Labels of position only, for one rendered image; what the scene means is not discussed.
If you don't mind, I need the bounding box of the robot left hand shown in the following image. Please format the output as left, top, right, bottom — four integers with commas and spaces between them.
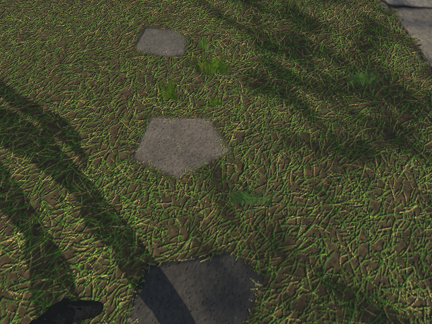
29, 298, 104, 324

